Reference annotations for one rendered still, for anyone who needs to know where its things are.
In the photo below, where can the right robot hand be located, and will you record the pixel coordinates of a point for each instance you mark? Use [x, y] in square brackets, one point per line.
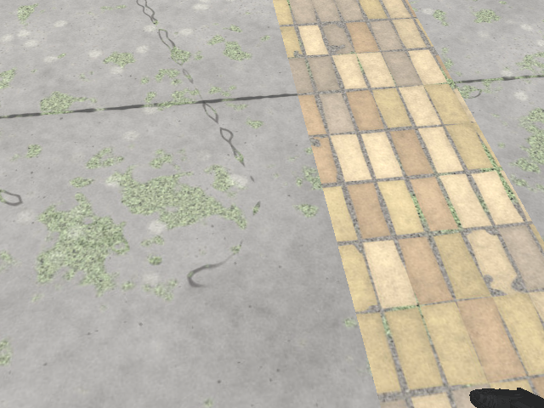
[505, 398]

